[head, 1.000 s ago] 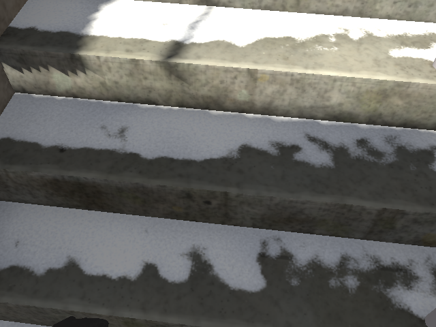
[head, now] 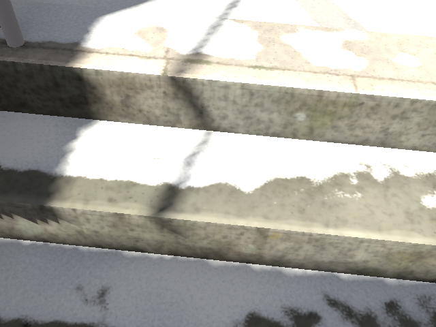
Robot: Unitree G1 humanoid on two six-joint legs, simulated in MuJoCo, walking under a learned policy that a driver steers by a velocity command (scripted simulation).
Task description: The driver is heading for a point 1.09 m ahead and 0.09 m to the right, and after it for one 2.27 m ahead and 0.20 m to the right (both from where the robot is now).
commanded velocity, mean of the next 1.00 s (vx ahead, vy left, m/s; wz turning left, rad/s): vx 0.50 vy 0.00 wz -0.35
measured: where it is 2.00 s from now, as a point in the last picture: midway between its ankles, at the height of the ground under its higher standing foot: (304, 42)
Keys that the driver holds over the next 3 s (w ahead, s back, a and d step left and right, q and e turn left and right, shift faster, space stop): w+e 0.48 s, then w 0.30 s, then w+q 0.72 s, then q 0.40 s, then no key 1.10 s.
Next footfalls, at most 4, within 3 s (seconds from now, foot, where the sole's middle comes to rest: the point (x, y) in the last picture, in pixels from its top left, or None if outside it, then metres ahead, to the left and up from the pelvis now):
0.38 left None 0.41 0.09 -0.49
0.92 right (344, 195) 0.67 -0.29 -0.32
1.44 left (268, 56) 1.00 -0.11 -0.15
1.96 right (327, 16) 1.22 -0.31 -0.15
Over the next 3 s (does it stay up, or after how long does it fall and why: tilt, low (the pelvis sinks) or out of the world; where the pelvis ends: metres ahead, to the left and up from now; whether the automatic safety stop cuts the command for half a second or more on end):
stays up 1.12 -0.24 0.62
